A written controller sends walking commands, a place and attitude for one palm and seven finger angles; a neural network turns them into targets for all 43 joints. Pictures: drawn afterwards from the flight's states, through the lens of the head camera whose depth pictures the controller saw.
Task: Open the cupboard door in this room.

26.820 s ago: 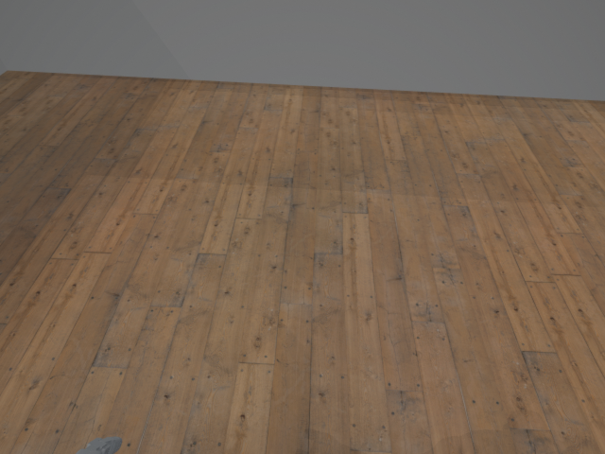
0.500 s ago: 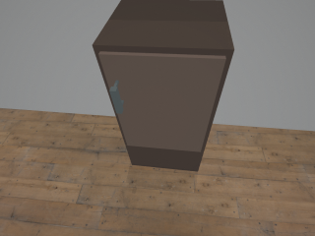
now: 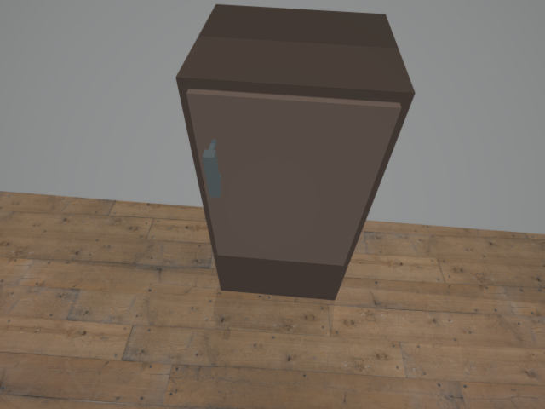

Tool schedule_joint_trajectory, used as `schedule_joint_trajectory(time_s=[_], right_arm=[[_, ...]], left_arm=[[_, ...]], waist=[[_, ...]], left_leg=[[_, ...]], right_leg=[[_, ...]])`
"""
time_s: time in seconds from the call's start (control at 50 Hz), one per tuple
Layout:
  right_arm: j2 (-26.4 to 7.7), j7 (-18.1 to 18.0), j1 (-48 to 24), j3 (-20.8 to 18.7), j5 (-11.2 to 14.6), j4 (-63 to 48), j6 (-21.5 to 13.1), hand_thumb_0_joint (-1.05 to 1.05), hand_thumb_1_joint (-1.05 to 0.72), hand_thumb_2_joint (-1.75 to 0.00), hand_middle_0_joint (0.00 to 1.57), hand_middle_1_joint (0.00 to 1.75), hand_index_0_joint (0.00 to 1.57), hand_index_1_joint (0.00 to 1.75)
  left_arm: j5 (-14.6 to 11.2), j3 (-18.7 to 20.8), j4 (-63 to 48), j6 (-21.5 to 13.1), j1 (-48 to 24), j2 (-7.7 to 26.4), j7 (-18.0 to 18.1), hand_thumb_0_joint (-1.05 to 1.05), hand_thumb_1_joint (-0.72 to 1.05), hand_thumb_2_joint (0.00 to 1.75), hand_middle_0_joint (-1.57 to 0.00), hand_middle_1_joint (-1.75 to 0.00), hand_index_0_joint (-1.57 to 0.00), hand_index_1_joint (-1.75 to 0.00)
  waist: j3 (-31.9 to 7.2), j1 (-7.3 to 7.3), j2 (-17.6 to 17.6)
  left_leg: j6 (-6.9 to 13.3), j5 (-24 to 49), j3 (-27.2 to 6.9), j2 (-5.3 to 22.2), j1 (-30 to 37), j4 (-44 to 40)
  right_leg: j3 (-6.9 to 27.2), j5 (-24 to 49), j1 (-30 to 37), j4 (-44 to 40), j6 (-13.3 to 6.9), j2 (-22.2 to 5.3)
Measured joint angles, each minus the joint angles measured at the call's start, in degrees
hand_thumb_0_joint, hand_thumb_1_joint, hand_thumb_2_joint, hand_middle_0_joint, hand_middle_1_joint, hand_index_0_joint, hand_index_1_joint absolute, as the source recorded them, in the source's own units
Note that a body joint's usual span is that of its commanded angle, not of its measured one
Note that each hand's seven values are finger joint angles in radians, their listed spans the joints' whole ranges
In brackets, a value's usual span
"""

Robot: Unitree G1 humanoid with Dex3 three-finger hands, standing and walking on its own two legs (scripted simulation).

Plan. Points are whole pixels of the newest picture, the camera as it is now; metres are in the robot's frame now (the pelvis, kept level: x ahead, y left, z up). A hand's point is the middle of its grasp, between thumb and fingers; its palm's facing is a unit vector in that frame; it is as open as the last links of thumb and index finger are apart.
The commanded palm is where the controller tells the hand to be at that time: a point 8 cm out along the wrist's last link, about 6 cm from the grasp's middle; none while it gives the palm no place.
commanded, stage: look again from close up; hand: left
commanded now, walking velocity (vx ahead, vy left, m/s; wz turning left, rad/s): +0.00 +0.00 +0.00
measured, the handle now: (214, 168) +0.60 +0.17 -0.04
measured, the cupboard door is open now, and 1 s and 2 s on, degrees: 0 0 0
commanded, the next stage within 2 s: shuffle to correct the standing spot in 0.52 s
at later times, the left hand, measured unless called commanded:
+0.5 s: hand out of the picture -0.01 +0.17 -0.17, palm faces +0.03 -0.98 -0.22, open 7.4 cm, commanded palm none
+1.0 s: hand out of the picture -0.03 +0.15 -0.19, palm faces +0.06 -0.99 -0.16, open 7.4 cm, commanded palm none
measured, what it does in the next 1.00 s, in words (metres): stands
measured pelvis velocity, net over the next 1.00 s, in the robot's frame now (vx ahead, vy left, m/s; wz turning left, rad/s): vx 0.00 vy -0.01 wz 0.00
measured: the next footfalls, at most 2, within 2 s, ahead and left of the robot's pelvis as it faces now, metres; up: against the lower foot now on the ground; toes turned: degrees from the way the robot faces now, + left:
left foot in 1.24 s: +0.10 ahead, +0.11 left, +0.00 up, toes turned +6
right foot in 1.48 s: +0.14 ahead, -0.11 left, +0.00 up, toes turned +3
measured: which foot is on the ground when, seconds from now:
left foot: down 0.00-1.00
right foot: down 0.00-1.00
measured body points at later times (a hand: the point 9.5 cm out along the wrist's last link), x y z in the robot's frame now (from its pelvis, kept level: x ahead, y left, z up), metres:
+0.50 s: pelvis -0.03 -0.01 +0.00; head -0.04 -0.02 +0.45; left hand -0.01 +0.22 -0.16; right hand -0.01 -0.23 -0.16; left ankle -0.04 +0.10 -0.74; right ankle +0.01 -0.13 -0.74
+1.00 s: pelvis +0.00 -0.01 -0.01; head -0.01 -0.01 +0.44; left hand -0.04 +0.20 -0.17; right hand -0.06 -0.23 -0.17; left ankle -0.04 +0.10 -0.74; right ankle +0.01 -0.13 -0.74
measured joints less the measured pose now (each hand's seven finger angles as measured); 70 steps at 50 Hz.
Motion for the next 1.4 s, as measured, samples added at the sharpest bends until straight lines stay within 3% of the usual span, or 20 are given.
schedule_joint_trajectory(time_s=[0.14,0.24,0.5,0.68,0.82,0.96,1.02,1.08,1.16,1.2,1.26,1.34,1.4], right_arm=[[-0.54,0.29,0.85,0.62,-0.29,-2.67,-0.57,0.01,-0.92,-0.90,0.20,0.30,0.20,0.30],[-1.25,-0.13,1.80,0.54,-0.59,-5.03,-0.52,0.01,-0.92,-0.90,0.20,0.30,0.20,0.30],[-2.30,0.64,2.34,0.83,-0.72,-5.75,-0.28,0.01,-0.92,-0.90,0.20,0.30,0.20,0.30],[-2.00,0.75,3.37,1.00,-0.79,-3.99,-0.06,0.01,-0.91,-0.90,0.20,0.30,0.19,0.30],[-1.65,1.13,6.19,0.80,-1.33,-3.06,0.68,0.01,-0.91,-0.90,0.20,0.30,0.19,0.30],[-0.63,0.98,9.16,0.61,-1.26,-2.88,-0.55,0.01,-0.91,-0.90,0.20,0.30,0.19,0.30],[0.04,0.65,10.05,0.65,-1.05,-2.79,-1.36,0.01,-0.91,-0.90,0.20,0.30,0.19,0.30],[0.45,0.65,10.28,0.77,-0.78,-2.35,-1.48,0.01,-0.91,-0.90,0.20,0.30,0.19,0.30],[1.00,1.33,7.84,0.39,-0.68,-2.21,-0.44,0.01,-0.91,-0.90,0.20,0.30,0.19,0.30],[0.88,1.76,5.76,-0.03,-0.65,-3.01,-0.56,0.01,-0.91,-0.90,0.20,0.30,0.19,0.30],[-0.59,1.29,3.84,-0.38,-1.29,-5.25,-1.93,0.02,-0.92,-0.90,0.20,0.30,0.20,0.30],[-0.76,0.41,1.96,-0.23,-1.65,-6.20,-2.59,0.02,-0.93,-0.90,0.20,0.30,0.19,0.30],[-0.60,-0.51,1.23,0.36,-1.57,-5.59,-2.52,0.02,-0.94,-0.90,0.20,0.30,0.19,0.30]], left_arm=[[0.22,-0.21,-0.85,-1.57,-0.11,0.36,1.18,0.01,0.92,0.90,-0.20,-0.30,-0.20,-0.30],[0.36,0.01,-2.24,-0.73,0.08,1.00,0.73,0.01,0.91,0.90,-0.20,-0.30,-0.20,-0.30],[0.29,0.11,-4.51,-0.57,1.31,1.31,-0.14,0.00,0.91,0.90,-0.20,-0.30,-0.20,-0.30],[0.21,0.19,-4.24,-0.79,2.36,0.78,-0.25,0.00,0.91,0.90,-0.20,-0.30,-0.20,-0.30],[0.52,1.16,-4.57,-0.50,4.95,-0.01,-0.68,0.00,0.91,0.90,-0.20,-0.30,-0.20,-0.30],[0.72,1.99,-4.14,-0.23,7.37,-0.34,-1.17,0.00,0.91,0.90,-0.20,-0.30,-0.20,-0.30],[0.91,2.15,-4.25,-0.95,7.20,-0.38,-1.34,0.01,0.91,0.90,-0.20,-0.30,-0.20,-0.30],[0.80,2.37,-4.82,-2.46,6.45,-0.73,-1.27,0.01,0.91,0.90,-0.20,-0.30,-0.20,-0.30],[1.05,2.82,-5.76,-4.06,5.78,-0.85,-0.55,0.00,0.91,0.90,-0.20,-0.30,-0.20,-0.30],[1.08,2.87,-5.63,-3.70,6.31,-0.83,-0.45,0.00,0.91,0.90,-0.20,-0.30,-0.20,-0.30],[0.82,2.82,-5.02,-1.91,7.72,-1.25,-0.64,0.00,0.91,0.90,-0.20,-0.30,-0.20,-0.30],[0.81,2.74,-3.70,0.21,6.35,-0.56,-0.47,0.00,0.91,0.90,-0.20,-0.30,-0.20,-0.30],[0.38,2.38,-4.27,-0.02,3.34,-0.34,-0.33,0.01,0.91,0.90,-0.20,-0.30,-0.20,-0.30]], waist=[[0.39,-0.63,0.09],[-0.54,-0.64,0.79],[-2.23,-0.42,1.36],[-1.78,-0.41,1.02],[-2.57,-0.02,0.65],[-3.11,-0.12,-0.53],[-2.46,-0.47,-0.25],[-1.99,-0.52,1.22],[-1.27,0.27,0.36],[-1.23,0.81,-0.66],[-1.77,0.58,-0.38],[-1.71,-0.12,-1.85],[-0.72,-0.42,-1.36]], left_leg=[[-0.02,-1.54,-0.31,0.42,-2.90,4.19],[0.34,-2.83,-0.50,-0.14,-3.24,7.13],[-0.22,0.33,-0.36,-0.03,-2.41,3.57],[-1.04,1.33,-0.85,0.68,-2.85,2.90],[-0.51,-2.14,-1.38,1.29,-4.82,7.58],[-0.63,-4.15,-0.67,0.81,-3.84,8.43],[-0.55,-5.08,-0.58,0.72,-2.96,8.53],[-0.40,-6.77,-1.31,1.65,-3.91,11.56],[0.46,-13.53,0.11,1.29,-11.17,24.01],[0.55,-10.57,1.38,1.31,-12.41,20.97],[0.41,0.57,2.39,2.15,-10.95,11.31],[1.44,-1.78,4.67,1.57,-9.20,11.03],[0.91,-0.07,4.19,1.31,-6.81,6.66]], right_leg=[[-0.32,-0.42,-1.93,2.27,-0.16,0.18],[-0.36,-2.31,-2.43,5.82,0.06,-0.54],[-0.27,0.28,-2.14,3.33,-0.75,-0.25],[-0.84,1.08,-2.41,2.54,-1.62,0.44],[-1.01,-1.69,-3.86,6.10,-2.57,1.12],[0.07,-6.80,-4.41,9.86,-3.47,0.86],[0.08,-5.56,-3.74,10.06,-4.02,0.75],[-0.98,-6.96,-2.82,10.05,-1.93,1.30],[-2.69,-7.90,-1.05,8.97,-1.97,-0.02],[-2.39,-7.94,-0.04,8.11,-1.55,-0.77],[-1.55,-11.25,-0.97,11.70,-1.78,-0.57],[0.22,-15.79,-7.30,24.88,-3.01,-0.38],[-0.92,-12.61,-7.91,20.78,-2.15,-0.31]])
